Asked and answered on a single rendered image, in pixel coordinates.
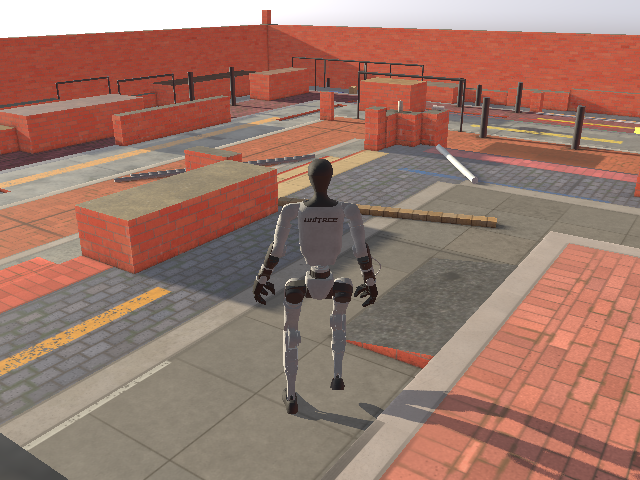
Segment robot left hand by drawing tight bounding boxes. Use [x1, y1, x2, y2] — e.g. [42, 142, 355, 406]
[252, 279, 275, 305]

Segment right robot upper arm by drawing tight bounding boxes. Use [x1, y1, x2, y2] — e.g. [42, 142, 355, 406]
[341, 202, 368, 258]

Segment right robot forearm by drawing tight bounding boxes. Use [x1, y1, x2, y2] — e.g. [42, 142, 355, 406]
[357, 242, 376, 286]

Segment robot right hand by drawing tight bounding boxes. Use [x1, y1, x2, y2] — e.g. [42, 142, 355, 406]
[354, 282, 378, 307]

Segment left robot forearm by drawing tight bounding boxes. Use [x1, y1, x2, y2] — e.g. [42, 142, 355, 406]
[256, 242, 279, 284]

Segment robot left shin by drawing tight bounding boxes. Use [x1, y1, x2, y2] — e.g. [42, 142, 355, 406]
[283, 331, 298, 401]

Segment left robot foot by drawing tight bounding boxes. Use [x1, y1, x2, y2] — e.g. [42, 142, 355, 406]
[282, 388, 298, 414]

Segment left robot upper arm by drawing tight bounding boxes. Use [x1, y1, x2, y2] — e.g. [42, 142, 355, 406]
[270, 202, 300, 258]

